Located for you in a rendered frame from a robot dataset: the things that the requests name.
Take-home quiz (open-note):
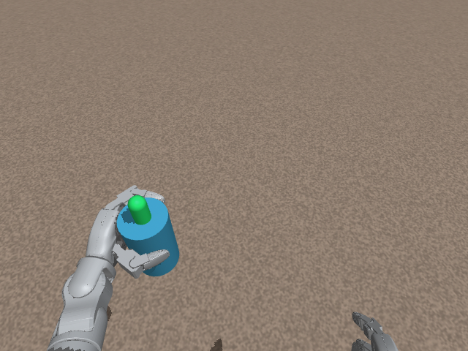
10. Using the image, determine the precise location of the left robot arm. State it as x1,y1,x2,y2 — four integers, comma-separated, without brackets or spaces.
47,256,116,351

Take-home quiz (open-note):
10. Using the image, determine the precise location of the bottle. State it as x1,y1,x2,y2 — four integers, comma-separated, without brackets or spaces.
117,195,179,276

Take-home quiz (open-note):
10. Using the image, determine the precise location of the left robot hand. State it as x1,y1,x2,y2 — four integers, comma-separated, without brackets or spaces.
86,185,170,279

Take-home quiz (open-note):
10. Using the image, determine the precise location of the right robot hand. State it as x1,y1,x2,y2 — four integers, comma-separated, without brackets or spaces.
351,312,398,351

